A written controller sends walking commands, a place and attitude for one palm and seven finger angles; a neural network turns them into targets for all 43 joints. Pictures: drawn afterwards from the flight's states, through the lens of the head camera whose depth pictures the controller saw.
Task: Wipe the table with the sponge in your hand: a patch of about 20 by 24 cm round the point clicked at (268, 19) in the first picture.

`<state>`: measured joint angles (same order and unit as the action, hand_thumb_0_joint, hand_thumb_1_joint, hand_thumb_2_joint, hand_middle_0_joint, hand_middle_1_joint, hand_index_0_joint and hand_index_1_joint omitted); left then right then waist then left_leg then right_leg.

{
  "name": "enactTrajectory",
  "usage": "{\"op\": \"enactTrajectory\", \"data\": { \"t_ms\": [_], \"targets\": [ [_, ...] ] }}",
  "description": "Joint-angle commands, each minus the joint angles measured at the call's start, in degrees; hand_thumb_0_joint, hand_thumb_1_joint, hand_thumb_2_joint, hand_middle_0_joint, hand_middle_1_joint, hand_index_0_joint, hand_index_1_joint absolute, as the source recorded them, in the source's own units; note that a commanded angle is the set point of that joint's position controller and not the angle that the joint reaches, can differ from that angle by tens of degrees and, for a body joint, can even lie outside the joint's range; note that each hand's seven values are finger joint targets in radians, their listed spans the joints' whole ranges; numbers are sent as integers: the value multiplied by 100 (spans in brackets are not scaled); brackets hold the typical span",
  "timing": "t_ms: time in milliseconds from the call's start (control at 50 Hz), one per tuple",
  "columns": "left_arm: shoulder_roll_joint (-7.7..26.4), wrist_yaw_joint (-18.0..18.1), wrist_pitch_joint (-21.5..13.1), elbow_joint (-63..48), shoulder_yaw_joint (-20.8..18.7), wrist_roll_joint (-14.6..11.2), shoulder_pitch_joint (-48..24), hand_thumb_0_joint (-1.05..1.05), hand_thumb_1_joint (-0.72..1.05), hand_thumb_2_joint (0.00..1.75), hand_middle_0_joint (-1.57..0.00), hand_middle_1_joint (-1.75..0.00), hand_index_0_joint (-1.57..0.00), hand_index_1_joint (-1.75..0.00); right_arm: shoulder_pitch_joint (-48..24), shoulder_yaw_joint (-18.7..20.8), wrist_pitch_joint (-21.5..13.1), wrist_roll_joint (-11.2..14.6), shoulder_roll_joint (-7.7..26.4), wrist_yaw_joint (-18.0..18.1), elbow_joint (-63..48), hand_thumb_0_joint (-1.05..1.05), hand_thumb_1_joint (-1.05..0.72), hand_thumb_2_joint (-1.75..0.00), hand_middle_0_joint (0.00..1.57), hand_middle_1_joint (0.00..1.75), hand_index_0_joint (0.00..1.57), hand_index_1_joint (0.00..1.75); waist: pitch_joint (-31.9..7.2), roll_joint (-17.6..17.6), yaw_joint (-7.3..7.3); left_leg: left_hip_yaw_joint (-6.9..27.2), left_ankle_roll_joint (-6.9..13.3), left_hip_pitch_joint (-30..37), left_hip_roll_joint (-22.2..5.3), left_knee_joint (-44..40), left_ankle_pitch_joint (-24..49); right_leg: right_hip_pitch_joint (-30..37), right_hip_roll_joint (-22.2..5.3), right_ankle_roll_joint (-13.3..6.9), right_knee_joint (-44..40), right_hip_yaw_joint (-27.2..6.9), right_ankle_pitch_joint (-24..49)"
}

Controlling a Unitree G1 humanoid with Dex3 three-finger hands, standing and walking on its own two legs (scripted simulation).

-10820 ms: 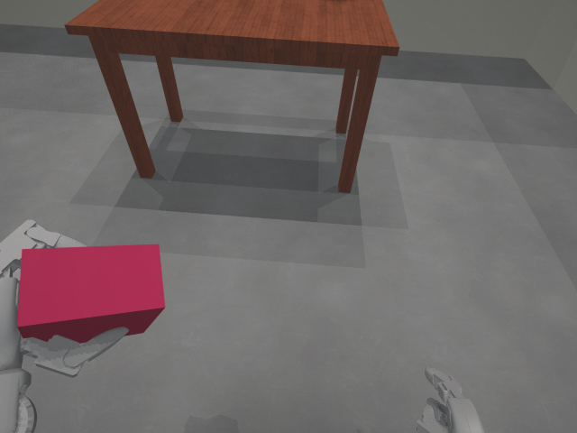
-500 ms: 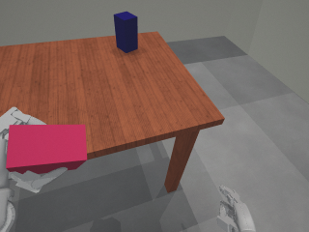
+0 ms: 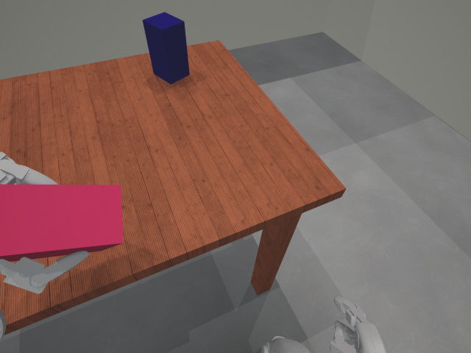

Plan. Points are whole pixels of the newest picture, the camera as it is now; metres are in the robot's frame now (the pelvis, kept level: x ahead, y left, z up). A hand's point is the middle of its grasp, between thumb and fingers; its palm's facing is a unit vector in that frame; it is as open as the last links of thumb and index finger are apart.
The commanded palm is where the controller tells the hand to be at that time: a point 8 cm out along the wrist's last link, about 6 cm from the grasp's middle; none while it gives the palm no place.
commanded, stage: come to a stop and stand still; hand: left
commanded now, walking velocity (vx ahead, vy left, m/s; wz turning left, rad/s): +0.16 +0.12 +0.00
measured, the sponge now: (76, 223) +0.24 +0.21 +0.16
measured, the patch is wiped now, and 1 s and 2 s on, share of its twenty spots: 0.00 0.00 0.00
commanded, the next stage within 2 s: look again from close up in 1.48 s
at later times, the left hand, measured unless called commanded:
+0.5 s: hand (23, 192) +0.27 +0.28 +0.18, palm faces +0.43 -0.83 -0.36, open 10.6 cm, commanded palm +0.21 +0.31 +0.18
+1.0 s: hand (40, 199) +0.28 +0.28 +0.15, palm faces +0.26 -0.89 -0.39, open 10.6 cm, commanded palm +0.23 +0.33 +0.18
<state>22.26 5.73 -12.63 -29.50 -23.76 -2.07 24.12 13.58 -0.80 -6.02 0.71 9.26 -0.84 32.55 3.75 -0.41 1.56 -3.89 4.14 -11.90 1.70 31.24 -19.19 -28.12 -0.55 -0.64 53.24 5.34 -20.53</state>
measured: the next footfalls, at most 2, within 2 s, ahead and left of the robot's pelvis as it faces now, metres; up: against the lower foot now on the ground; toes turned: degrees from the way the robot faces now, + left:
right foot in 0.10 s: +0.11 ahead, -0.08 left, +0.00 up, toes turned -1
left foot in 0.34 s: +0.13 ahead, +0.16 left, +0.00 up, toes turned +1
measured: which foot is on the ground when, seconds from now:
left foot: down 0.00-0.10, up 0.12-0.32, down 0.34-1.00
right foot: up 0.00-0.08, down 0.10-1.00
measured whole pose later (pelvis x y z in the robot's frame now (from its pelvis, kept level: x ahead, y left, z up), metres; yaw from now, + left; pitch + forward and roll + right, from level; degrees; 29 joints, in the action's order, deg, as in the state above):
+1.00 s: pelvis +0.06 +0.05 +0.01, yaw -1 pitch +0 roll -1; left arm 21.0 4.5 -12.2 -27.3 -17.4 -2.8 28.5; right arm 13.5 0.8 -8.8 0.8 13.3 2.0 34.8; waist 2.4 -1.1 0.2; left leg -3.7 1.2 -15.2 -1.4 28.1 -12.9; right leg -12.8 -1.6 1.1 25.5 2.9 -12.6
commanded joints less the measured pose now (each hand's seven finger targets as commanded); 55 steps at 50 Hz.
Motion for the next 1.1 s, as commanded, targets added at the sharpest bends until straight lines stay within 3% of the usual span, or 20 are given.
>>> {"op": "enactTrajectory", "data": {
  "t_ms": [0,40,60,80,100,160,200,240,280,320,420,640,660,680,700,720,760,900,960,1080],
  "targets": [
    [838,149,-292,-1023,-619,-66,494,0,10,130,-120,-160,-120,-160,-492,326,-240,5,921,153,-912,0,-90,-90,20,30,20,30,-952,777,-194,857,200,-240,-1157,-642,2485,1474,134,-20,-1701,338,683],
    [1006,196,-292,-990,-761,-41,263,0,10,130,-120,-160,-120,-160,-577,332,-198,8,959,197,-910,0,-90,-90,20,30,20,30,-1317,282,-279,615,34,-1006,-966,482,1992,2977,2,-95,-2621,219,1220],
    [1132,223,-292,-917,-809,-13,199,0,10,130,-120,-160,-120,-160,-609,317,-173,8,894,225,-901,0,-90,-90,20,30,20,30,-1517,-471,-278,258,-100,-1677,-617,1620,1430,3631,-673,-419,-2758,-649,1313],
    [1289,249,-319,-905,-984,-42,30,0,10,130,-120,-160,-120,-160,-591,380,-176,-24,884,229,-939,0,-90,-90,20,30,20,30,-1712,-1413,-242,95,-297,-2562,-41,3118,-259,3954,-1958,-1111,-3122,-2700,1819],
    [1230,249,-345,-845,-977,-93,-195,0,10,130,-120,-160,-120,-160,-607,377,-202,-67,966,227,-905,0,-90,-90,20,30,20,30,-1254,-1226,-239,579,-410,-2646,-196,3854,-977,3132,-2512,-1395,-3480,-3252,1887],
    [1186,304,-366,-1177,-853,-71,-319,0,10,130,-120,-160,-120,-160,-713,325,-206,14,888,147,-730,0,-90,-90,20,30,20,30,-918,-414,-275,1115,-476,-2040,-672,3396,-981,2196,-2324,-1342,-3030,-2546,3303],
    [882,367,-374,-1259,-564,-17,-328,0,10,130,-120,-160,-120,-160,-745,150,-133,-61,671,228,-711,0,-90,-90,20,30,20,30,-884,-407,-228,655,-458,-1051,-638,2042,-591,1591,-1722,-894,-2881,-1198,3400],
    [826,430,-327,-1265,-464,-10,-436,0,10,130,-120,-160,-120,-160,-798,122,-193,-131,642,325,-637,0,-90,-90,20,30,20,30,-926,-543,-234,-50,-501,-457,-244,944,232,1579,-1235,-664,-2940,-727,2681],
    [759,481,-268,-1482,-296,-57,-537,0,10,130,-120,-160,-120,-160,-758,181,-271,-128,660,395,-577,0,-90,-90,20,30,20,30,-967,-256,-167,-142,-521,290,-96,105,1136,1310,-1088,-385,-2724,-540,1801],
    [852,475,-238,-1696,-317,-38,-656,0,10,130,-120,-160,-120,-160,-810,298,-328,-99,839,453,-705,0,-90,-90,20,30,20,30,-858,475,-255,534,-401,358,-581,-362,1850,1176,-634,-121,-2322,-511,1135],
    [918,368,-157,-1401,-482,-29,-627,0,10,130,-120,-160,-120,-160,-831,239,-328,-83,837,413,-822,0,-90,-90,20,30,20,30,-632,1314,-282,1294,-136,-869,-1264,-1269,2024,2025,62,51,-1804,-279,433],
    [669,307,216,-1218,-90,-83,-536,0,10,130,-120,-160,-120,-160,-755,202,-316,-50,795,355,-798,0,-90,-90,20,30,20,30,-976,194,-208,323,-518,-327,-519,-831,496,2024,-163,8,-3510,-693,1092],
    [827,350,242,-1238,-214,-87,-508,0,10,130,-120,-160,-120,-160,-870,179,-318,-31,779,389,-761,0,-90,-90,20,30,20,30,-1002,214,-192,334,-501,-161,-532,-871,500,1969,-162,2,-3551,-692,1073],
    [5229,179,-451,-2280,-3341,800,-6111,0,10,130,-120,-160,-120,-160,-42,394,-557,-346,1021,443,-521,0,-90,-90,20,30,20,30,-185,-562,-419,139,-363,-804,-638,6,1144,1195,-603,381,-4034,-1124,1819],
    [1838,-74,-219,957,-1152,305,-2888,0,10,130,-120,-160,-120,-160,-290,184,-544,-192,395,466,-210,0,-90,-90,20,30,20,30,-1247,-727,-329,126,-285,-217,-102,-278,1241,1729,-836,-241,-3490,-1070,2255],
    [1425,-17,-210,505,-894,27,-1266,0,10,130,-120,-160,-120,-160,-380,344,-569,-116,723,410,-667,0,-90,-90,20,30,20,30,-906,-172,-560,186,-406,-85,-325,-179,1400,1714,-706,-37,-3531,-1401,2813],
    [468,-66,-239,206,16,-158,-711,0,10,130,-120,-160,-120,-160,-642,338,-635,12,803,332,-698,0,-90,-90,20,30,20,30,-1542,997,-434,299,-308,412,-452,-608,1750,2091,-591,-82,-2969,-944,2161],
    [1013,131,-287,-921,-355,-157,-15,0,10,130,-120,-160,-120,-160,-727,307,-634,4,909,258,-824,0,-90,-90,20,30,20,30,-900,-547,-371,519,-333,-241,-438,-748,457,1679,-437,-4,-3491,-719,181],
    [1415,215,-353,-992,-836,-145,-304,0,10,130,-120,-160,-120,-160,-865,307,-597,9,954,388,-767,0,-90,-90,20,30,20,30,-569,-70,-304,697,-307,-200,-547,-1054,325,1403,-292,13,-3442,-659,40],
    [1001,203,-514,-1219,-412,-90,-860,0,10,130,-120,-160,-120,-160,-690,296,-752,-5,929,415,-716,0,-90,-90,20,30,20,30,-949,1013,-311,751,-241,-256,-685,-1156,1119,2265,-256,1,-2914,-434,1406]
  ]
}}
